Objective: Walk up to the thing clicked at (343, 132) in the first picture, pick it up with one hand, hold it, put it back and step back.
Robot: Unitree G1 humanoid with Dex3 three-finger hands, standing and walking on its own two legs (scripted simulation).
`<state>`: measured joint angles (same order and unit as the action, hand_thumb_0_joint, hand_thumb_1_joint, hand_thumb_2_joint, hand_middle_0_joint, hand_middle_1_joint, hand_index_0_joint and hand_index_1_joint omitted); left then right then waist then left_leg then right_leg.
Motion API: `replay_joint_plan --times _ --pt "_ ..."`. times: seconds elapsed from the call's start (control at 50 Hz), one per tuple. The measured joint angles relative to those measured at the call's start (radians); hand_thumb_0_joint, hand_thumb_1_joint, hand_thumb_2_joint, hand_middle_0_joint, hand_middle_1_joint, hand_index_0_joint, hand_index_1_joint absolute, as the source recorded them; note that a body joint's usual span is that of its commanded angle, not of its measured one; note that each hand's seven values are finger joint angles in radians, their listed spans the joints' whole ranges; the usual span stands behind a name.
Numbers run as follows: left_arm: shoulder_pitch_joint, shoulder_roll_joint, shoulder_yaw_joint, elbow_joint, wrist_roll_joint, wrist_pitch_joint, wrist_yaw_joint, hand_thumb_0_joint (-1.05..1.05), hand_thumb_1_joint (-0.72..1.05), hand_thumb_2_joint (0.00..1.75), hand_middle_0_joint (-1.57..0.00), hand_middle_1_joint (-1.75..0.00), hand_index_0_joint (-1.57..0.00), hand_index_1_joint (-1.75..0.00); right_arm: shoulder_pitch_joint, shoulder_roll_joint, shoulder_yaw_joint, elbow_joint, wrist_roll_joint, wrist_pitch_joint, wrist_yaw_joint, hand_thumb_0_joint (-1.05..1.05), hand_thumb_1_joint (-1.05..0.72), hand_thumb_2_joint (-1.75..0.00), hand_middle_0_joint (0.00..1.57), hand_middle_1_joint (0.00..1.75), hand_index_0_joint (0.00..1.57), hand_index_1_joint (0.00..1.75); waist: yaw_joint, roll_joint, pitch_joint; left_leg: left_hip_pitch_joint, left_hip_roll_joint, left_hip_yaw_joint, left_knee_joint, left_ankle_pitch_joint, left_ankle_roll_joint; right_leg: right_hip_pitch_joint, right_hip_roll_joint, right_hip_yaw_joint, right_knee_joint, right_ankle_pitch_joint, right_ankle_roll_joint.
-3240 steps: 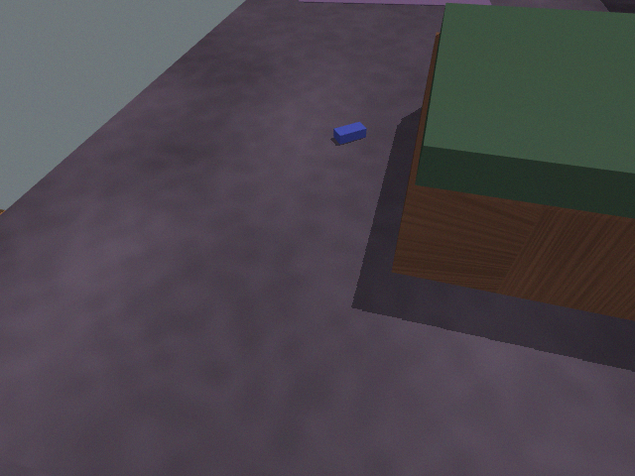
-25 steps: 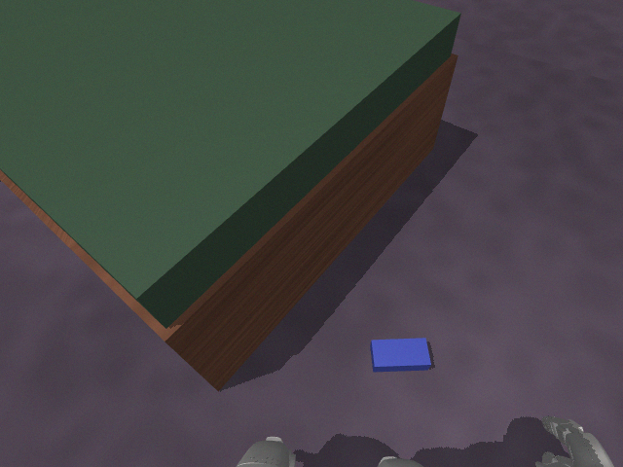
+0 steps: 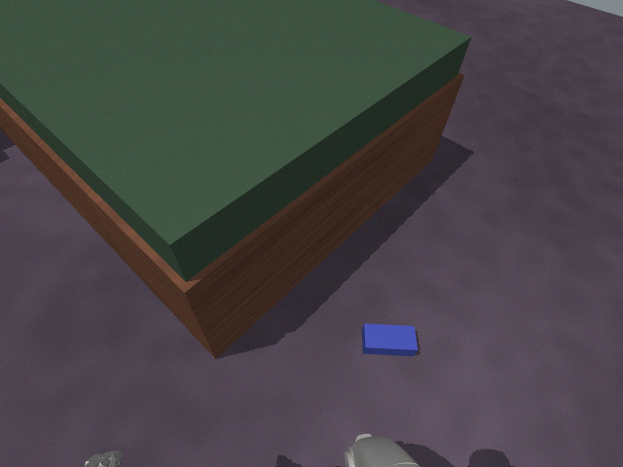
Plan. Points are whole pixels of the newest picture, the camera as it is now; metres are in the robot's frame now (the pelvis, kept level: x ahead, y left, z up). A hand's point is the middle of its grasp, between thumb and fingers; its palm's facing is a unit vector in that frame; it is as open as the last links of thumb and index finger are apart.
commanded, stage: step back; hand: right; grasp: from above
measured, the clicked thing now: (388, 339) +0.57 -0.27 -0.74
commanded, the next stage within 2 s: none
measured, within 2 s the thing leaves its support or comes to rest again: neither
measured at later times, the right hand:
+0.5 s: hand out of the picture -0.07 -0.28 -0.16, palm faces +0.05 +0.93 -0.36, open 7.3 cm
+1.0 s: hand out of the picture -0.21 -0.25 -0.12, palm faces +0.08 +0.89 -0.45, open 7.4 cm
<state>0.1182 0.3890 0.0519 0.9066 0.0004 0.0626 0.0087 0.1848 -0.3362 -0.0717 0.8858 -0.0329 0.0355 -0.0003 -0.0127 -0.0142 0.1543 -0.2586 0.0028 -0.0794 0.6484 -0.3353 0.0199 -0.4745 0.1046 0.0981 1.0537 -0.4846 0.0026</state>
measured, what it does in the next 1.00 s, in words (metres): walks backwards: right foot, then left foot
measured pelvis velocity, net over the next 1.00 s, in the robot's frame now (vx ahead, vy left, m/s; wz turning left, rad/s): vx -0.32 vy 0.03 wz -0.10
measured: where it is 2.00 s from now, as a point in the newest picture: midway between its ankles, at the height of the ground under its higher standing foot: outside the picture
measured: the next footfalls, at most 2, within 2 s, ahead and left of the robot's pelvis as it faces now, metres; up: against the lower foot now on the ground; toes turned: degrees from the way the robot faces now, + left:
right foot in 0.24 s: -0.06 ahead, -0.13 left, +0.00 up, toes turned -2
left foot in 0.64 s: -0.19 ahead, +0.14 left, +0.00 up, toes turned -2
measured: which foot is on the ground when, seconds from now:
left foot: down 0.00-0.26, up 0.28-0.62, down 0.64-1.00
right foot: up 0.00-0.22, down 0.24-0.68, up 0.70-1.00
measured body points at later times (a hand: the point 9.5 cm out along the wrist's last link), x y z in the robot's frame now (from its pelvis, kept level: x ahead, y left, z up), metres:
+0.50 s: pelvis -0.15 -0.01 +0.00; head -0.09 -0.04 +0.45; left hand -0.02 +0.29 -0.10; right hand -0.07 -0.33 -0.13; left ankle -0.19 +0.15 -0.65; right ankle -0.10 -0.13 -0.73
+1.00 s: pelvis -0.32 +0.03 +0.00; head -0.25 +0.05 +0.44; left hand -0.23 +0.35 -0.14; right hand -0.21 -0.29 -0.09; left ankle -0.23 +0.14 -0.73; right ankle -0.36 -0.10 -0.70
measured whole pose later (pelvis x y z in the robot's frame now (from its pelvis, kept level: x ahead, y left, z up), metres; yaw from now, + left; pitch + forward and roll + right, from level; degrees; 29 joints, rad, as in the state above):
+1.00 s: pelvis -0.32 +0.03 +0.00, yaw -6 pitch -2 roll -2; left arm 0.22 0.41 0.05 0.90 0.02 0.05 0.03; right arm 0.12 -0.37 -0.08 0.76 -0.04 0.04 -0.02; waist 0.00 -0.02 0.18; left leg -0.38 0.05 0.04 0.64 -0.22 0.02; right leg -0.31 0.06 0.07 0.85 -0.52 0.03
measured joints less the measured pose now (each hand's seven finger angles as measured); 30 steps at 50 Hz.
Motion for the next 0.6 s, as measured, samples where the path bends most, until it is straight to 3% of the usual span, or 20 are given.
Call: replay_joint_plan --times 0.04,0.1,0.18,0.22,0.26,0.3,0.34,0.38,0.44,0.52,0.6 --pt "0.016 0.012 0.0 -0.003 -0.004 -0.01 0.003 0.0 0.9 0.89 -0.2 -0.3 -0.21 -0.3 -0.004 0.003 -0.003 -0.008 0.0 0.003 -0.004 0.01 -0.9 -0.9 0.21 0.3 0.21 0.3 0.008 -0.002 -0.014 -0.011 0.012 0.009 -0.042 0.039 -0.007 0.0 0.029 0.04 0.071 0.016 0.005" --pt "0.037 0.031 -0.003 -0.007 -0.005 -0.017 0.01 0.0 0.91 0.89 -0.2 -0.3 -0.21 -0.3 -0.028 -0.003 -0.005 -0.043 -0.004 -0.001 -0.01 0.01 -0.9 -0.9 0.21 0.3 0.21 0.3 0.006 -0.011 -0.011 -0.043 0.011 0.024 -0.069 0.08 -0.01 0.042 0.023 0.057 0.055 0.016 0.018" --pt "0.053 0.035 -0.003 -0.004 0.003 -0.019 0.015 0.0 0.91 0.89 -0.2 -0.3 -0.21 -0.3 -0.072 -0.017 -0.004 -0.095 -0.002 -0.005 -0.019 0.01 -0.9 -0.9 0.21 0.3 0.21 0.3 0.015 -0.012 0.017 -0.089 0.017 0.064 -0.049 0.105 -0.018 0.142 -0.033 0.005 -0.164 -0.015 0.023" --pt "0.061 0.028 -0.002 -0.004 0.01 -0.026 0.012 0.0 0.91 0.89 -0.2 -0.3 -0.21 -0.3 -0.092 -0.031 -0.002 -0.113 0.004 0.0 -0.019 0.01 -0.9 -0.9 0.21 0.3 0.21 0.3 0.023 0.001 0.029 -0.121 0.028 0.085 -0.009 0.101 -0.027 0.208 -0.062 -0.029 -0.345 0.05 0.012" --pt "0.048 -0.003 0.002 0.007 0.022 -0.031 0.009 0.0 0.91 0.89 -0.2 -0.3 -0.21 -0.3 -0.113 -0.055 -0.004 -0.116 0.012 0.011 -0.017 0.01 -0.9 -0.9 0.2 0.3 0.21 0.3 0.012 0.067 0.06 -0.147 0.062 0.059 0.044 0.095 -0.032 0.242 -0.033 -0.065 -0.424 0.139 -0.013" --pt "0.047 -0.024 -0.006 0.0 0.034 -0.03 -0.004 0.0 0.91 0.89 -0.2 -0.3 -0.21 -0.3 -0.105 -0.059 -0.01 -0.101 0.019 0.024 -0.021 0.0 -0.9 -0.9 0.2 0.3 0.21 0.3 0.004 0.089 0.059 -0.177 0.018 -0.002 0.137 -0.043 -0.015 0.234 -0.037 -0.082 -0.42 0.149 -0.027" --pt "0.054 -0.03 -0.012 -0.009 0.039 -0.034 -0.011 0.0 0.9 0.89 -0.2 -0.3 -0.21 -0.3 -0.091 -0.052 -0.007 -0.075 0.016 0.037 -0.022 0.01 -0.9 -0.9 0.2 0.3 0.21 0.3 0.03 0.063 0.041 -0.205 -0.061 -0.034 0.311 -0.168 -0.009 0.215 -0.066 -0.051 -0.424 0.167 -0.033" --pt "0.054 -0.037 -0.016 -0.014 0.043 -0.033 -0.008 0.0 0.9 0.89 -0.21 -0.3 -0.21 -0.3 -0.07 -0.052 -0.007 -0.065 0.023 0.039 -0.019 0.01 -0.91 -0.9 0.2 0.3 0.21 0.3 0.028 0.057 0.022 -0.222 -0.106 -0.063 0.458 -0.173 -0.002 0.209 -0.085 -0.049 -0.464 0.204 -0.032" --pt "0.036 -0.043 -0.015 -0.029 0.039 -0.035 -0.003 0.0 0.9 0.89 -0.21 -0.3 -0.21 -0.3 -0.031 -0.058 -0.013 -0.063 0.025 0.03 -0.014 0.01 -0.9 -0.9 0.2 0.3 0.21 0.3 0.008 0.064 0.007 -0.207 -0.118 -0.084 0.555 -0.147 -0.014 0.19 -0.102 -0.071 -0.501 0.247 -0.027" --pt "0.0 -0.039 -0.012 -0.067 0.031 -0.043 0.004 0.0 0.9 0.89 -0.21 -0.3 -0.21 -0.3 0.002 -0.066 -0.017 -0.05 0.02 0.026 -0.015 0.01 -0.9 -0.9 0.2 0.3 0.21 0.3 -0.003 0.064 0.02 -0.12 -0.083 -0.074 0.45 -0.165 -0.049 0.147 -0.117 -0.093 -0.487 0.276 -0.026" --pt "-0.039 -0.026 -0.012 -0.1 0.032 -0.039 0.001 0.0 0.9 0.89 -0.21 -0.3 -0.21 -0.3 0.014 -0.067 -0.016 -0.034 0.018 0.021 -0.011 0.01 -0.91 -0.9 0.2 0.3 0.21 0.3 -0.012 0.052 0.039 -0.029 -0.032 -0.023 0.228 -0.159 -0.051 0.093 -0.137 -0.121 -0.442 0.295 -0.01"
